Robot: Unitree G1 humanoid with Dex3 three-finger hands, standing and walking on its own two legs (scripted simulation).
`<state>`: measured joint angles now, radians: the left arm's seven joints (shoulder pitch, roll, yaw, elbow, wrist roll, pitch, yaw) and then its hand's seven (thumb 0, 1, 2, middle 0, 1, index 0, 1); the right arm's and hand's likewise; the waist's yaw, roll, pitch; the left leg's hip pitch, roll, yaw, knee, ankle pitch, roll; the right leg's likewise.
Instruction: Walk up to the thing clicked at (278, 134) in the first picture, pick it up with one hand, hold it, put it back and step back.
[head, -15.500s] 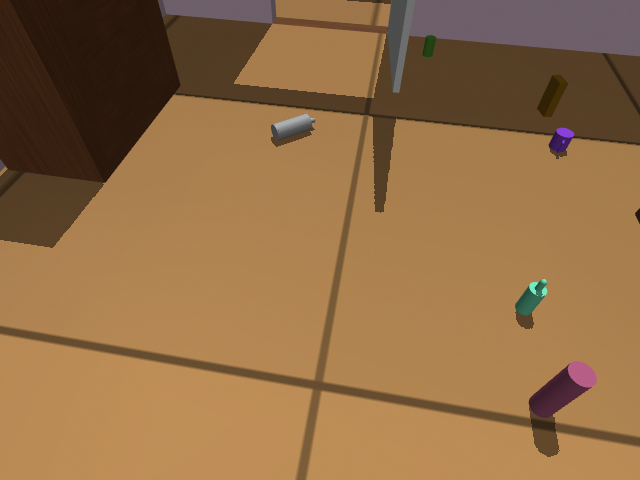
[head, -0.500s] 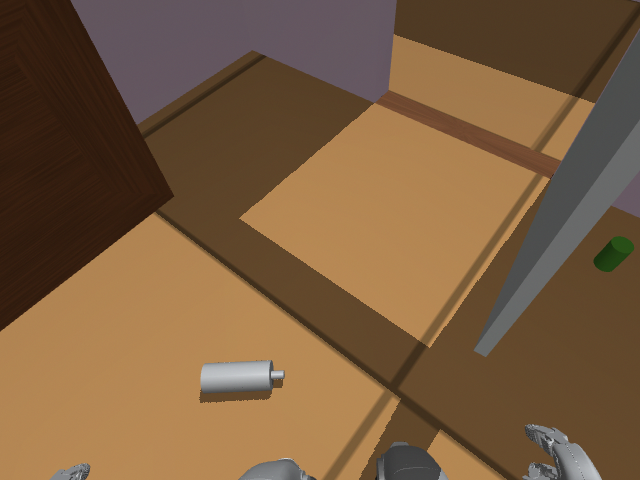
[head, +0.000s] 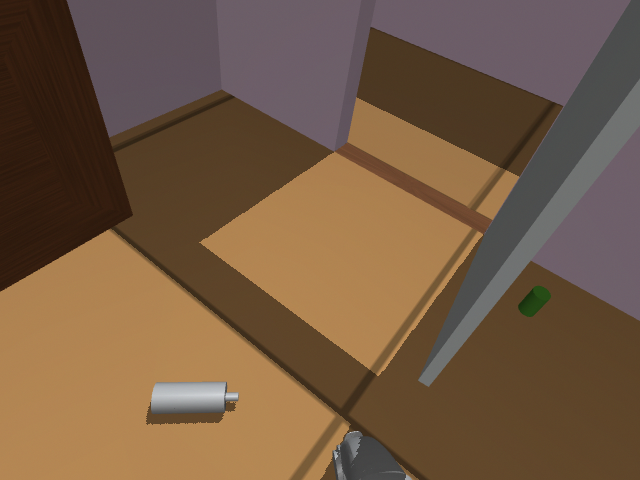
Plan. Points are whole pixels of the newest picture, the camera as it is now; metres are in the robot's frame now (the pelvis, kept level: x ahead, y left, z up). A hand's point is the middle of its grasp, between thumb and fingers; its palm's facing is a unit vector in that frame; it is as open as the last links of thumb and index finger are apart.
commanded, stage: walk up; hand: left
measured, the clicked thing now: (197, 397) +0.50 +0.25 -0.73
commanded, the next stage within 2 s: stand in 1.14 s
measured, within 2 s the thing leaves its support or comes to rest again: neither
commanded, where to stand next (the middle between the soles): +0.11 -0.02 m, yaw -1 degrees
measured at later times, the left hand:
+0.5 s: hand out of the picture +0.15 +0.29 -0.16, palm faces -0.03 -0.91 -0.42, open 7.4 cm
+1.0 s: hand out of the picture +0.14 +0.25 -0.16, palm faces -0.07 -0.95 -0.30, open 7.4 cm
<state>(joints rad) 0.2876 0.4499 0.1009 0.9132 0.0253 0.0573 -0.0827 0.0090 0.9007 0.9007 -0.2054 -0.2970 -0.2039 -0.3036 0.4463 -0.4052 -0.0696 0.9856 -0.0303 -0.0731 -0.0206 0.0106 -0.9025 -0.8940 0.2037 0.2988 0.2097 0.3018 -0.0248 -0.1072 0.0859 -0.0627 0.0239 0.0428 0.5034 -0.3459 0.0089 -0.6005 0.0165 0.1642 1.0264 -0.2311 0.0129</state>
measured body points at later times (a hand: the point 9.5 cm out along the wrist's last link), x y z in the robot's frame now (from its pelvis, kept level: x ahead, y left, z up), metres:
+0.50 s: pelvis +0.07 +0.01 -0.03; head +0.09 +0.00 +0.42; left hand +0.15 +0.33 -0.13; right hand +0.14 -0.30 -0.15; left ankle +0.15 +0.12 -0.74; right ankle +0.11 -0.17 -0.73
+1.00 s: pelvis +0.07 +0.00 +0.00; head +0.09 +0.01 +0.45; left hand +0.15 +0.30 -0.14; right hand +0.16 -0.31 -0.12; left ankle +0.15 +0.12 -0.73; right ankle +0.07 -0.13 -0.73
